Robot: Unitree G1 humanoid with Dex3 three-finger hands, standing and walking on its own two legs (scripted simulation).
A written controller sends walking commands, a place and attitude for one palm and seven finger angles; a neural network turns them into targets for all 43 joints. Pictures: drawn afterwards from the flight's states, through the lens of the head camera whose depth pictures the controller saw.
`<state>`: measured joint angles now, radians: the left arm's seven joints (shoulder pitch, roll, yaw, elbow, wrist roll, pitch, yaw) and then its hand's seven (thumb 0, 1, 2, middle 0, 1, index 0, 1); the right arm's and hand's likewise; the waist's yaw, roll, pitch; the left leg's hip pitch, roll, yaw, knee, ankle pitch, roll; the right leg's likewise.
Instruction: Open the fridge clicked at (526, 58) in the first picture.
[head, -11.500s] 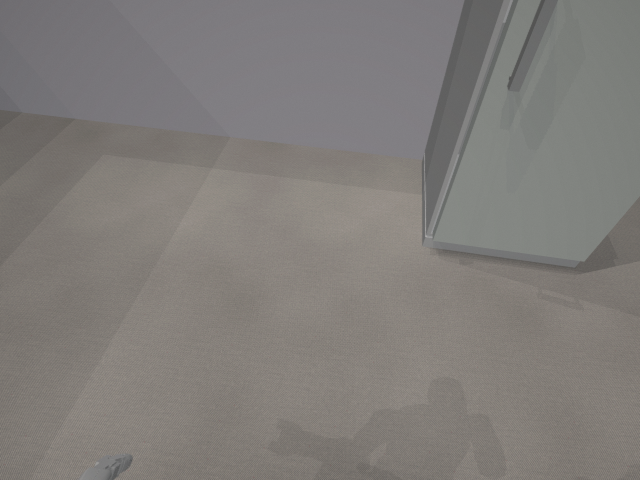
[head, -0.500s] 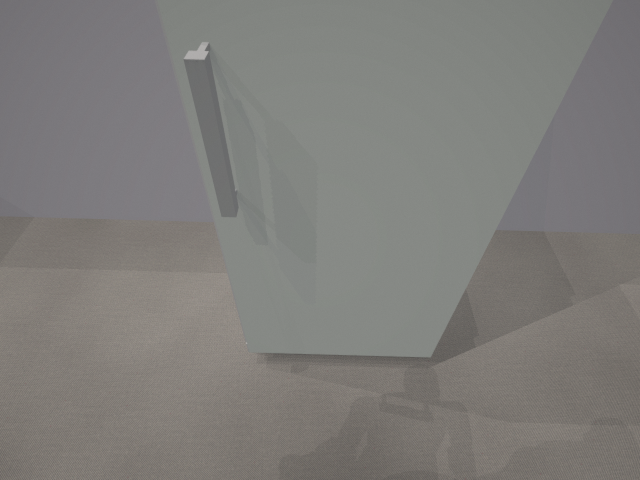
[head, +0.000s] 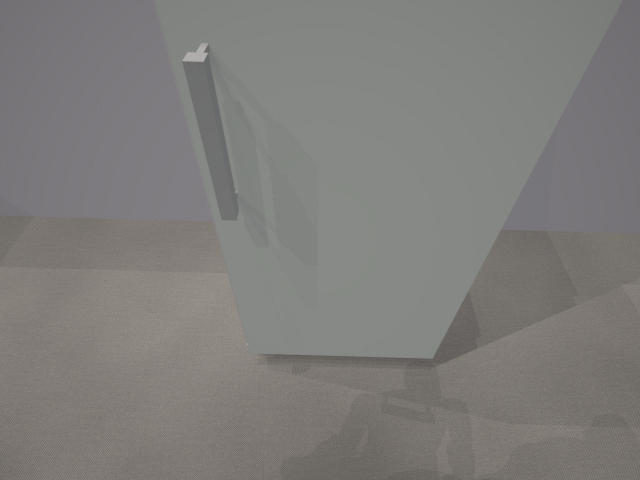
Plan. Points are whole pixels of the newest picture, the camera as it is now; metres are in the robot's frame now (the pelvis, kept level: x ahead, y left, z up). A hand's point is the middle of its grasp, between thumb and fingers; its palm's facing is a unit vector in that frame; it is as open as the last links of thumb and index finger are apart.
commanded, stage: look again from close up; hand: left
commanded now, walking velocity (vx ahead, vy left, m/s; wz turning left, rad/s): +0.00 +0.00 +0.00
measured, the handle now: (218, 141) +0.56 +0.20 +0.12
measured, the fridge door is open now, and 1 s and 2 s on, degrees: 0 0 0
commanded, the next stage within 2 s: shuffle to correct the standing spot in 0.66 s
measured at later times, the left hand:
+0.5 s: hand out of the picture +0.03 +0.19 -0.17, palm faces +0.00 -0.97 -0.24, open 7.4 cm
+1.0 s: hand out of the picture +0.04 +0.19 -0.18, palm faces +0.02 -0.98 -0.22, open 7.4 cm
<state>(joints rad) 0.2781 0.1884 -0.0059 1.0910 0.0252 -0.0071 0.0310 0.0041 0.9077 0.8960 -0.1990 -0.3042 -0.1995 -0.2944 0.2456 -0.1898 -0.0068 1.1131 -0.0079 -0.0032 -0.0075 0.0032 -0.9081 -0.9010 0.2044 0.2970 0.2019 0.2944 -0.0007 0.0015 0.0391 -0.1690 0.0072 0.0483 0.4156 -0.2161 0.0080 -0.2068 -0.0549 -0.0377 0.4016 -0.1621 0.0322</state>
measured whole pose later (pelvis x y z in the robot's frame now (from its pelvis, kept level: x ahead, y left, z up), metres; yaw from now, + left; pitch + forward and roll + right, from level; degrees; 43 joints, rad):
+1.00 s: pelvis +0.04 +0.00 +0.00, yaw +0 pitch -1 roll -1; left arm 0.30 0.19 0.01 1.10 0.03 0.00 0.02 0.00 0.91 0.90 -0.20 -0.30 -0.20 -0.29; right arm 0.28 -0.20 0.00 1.13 -0.02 0.01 -0.01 0.00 -0.91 -0.90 0.20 0.30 0.20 0.29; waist 0.01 0.01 0.00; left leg -0.15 0.02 0.04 0.47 -0.31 0.00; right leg -0.18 -0.04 -0.04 0.45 -0.25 0.03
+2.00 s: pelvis +0.07 +0.03 -0.01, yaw +1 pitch -2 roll +0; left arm 0.27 0.16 0.00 1.07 0.02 -0.01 0.06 0.00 0.91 0.90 -0.20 -0.30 -0.20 -0.29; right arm 0.22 -0.17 -0.03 1.06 -0.01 0.00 -0.03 0.01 -0.92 -0.90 0.20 0.30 0.20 0.29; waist -0.01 0.02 0.05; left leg -0.16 0.02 0.10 0.50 -0.30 0.02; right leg -0.21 -0.01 -0.06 0.48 -0.23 -0.01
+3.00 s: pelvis +0.08 +0.03 +0.00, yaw +1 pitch +0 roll +1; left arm 0.26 0.15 -0.01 1.11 0.02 -0.02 0.03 0.01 0.92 0.90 -0.20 -0.30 -0.20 -0.29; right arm 0.27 -0.15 0.01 1.11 -0.01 -0.03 -0.03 0.01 -0.92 -0.90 0.20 0.30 0.20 0.29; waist 0.00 0.01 0.05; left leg -0.16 0.00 0.12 0.44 -0.28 0.03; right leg -0.23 -0.02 -0.03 0.48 -0.24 -0.01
